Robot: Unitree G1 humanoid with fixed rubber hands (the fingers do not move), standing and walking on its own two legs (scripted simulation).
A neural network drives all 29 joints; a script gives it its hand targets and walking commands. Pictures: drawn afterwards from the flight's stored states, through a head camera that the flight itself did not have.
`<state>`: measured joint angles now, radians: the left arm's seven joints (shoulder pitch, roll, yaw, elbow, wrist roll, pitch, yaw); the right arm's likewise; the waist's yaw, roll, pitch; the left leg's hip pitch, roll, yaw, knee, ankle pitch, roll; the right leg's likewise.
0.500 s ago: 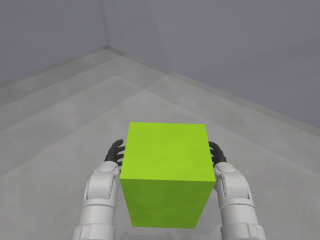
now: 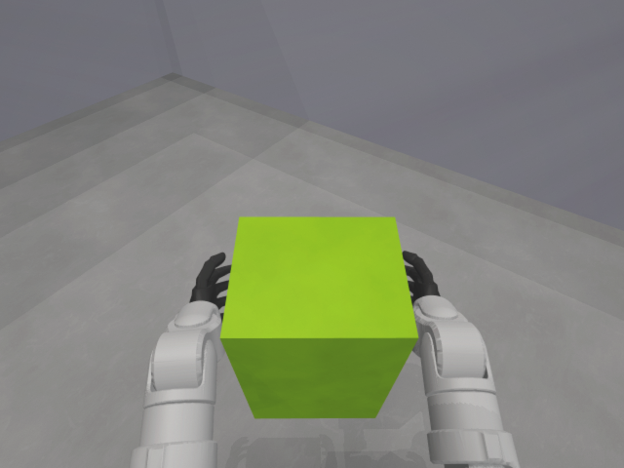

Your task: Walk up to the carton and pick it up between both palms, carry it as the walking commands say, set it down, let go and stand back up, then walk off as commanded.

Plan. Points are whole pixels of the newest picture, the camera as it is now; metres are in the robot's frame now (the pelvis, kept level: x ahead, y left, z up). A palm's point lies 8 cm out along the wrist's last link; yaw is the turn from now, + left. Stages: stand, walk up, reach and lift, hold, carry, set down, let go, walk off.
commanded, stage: carry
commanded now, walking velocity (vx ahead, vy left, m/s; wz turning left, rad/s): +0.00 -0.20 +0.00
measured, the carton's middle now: (316, 330) +0.30 +0.01 +0.02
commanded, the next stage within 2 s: none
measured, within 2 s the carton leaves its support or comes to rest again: neither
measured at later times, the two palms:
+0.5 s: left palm (316, 328) +0.25 +0.01 +0.09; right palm (556, 346) +0.24 -0.27 +0.08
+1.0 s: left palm (422, 372) +0.20 -0.10 +0.10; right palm out of the picture +0.18 -0.37 +0.10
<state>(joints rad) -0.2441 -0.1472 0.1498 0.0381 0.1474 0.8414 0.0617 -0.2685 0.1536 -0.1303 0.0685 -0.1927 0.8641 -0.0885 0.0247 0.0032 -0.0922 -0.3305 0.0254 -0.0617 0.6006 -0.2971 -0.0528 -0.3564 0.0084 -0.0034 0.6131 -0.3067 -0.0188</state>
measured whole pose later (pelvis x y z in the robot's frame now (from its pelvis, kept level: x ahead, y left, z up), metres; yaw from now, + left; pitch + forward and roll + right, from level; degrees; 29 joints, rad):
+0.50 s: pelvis -0.03 -0.11 +0.00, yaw -2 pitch +5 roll -2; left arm -0.23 -0.15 0.07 -0.28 0.09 1.19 0.12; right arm -0.21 0.14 -0.09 -0.30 -0.13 1.23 -0.14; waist 0.01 0.06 -0.10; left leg -0.48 0.19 0.05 0.77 -0.43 -0.06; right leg -0.41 0.00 -0.14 0.60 -0.24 -0.04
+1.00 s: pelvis -0.09 -0.23 +0.01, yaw -3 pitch +4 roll -3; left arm -0.23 -0.15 0.08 -0.31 0.10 1.21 0.13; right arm -0.21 0.14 -0.08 -0.31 -0.12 1.21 -0.14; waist 0.01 0.02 -0.08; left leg -0.36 0.18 0.14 0.54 -0.25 -0.05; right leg -0.50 -0.06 -0.07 0.82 -0.37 0.05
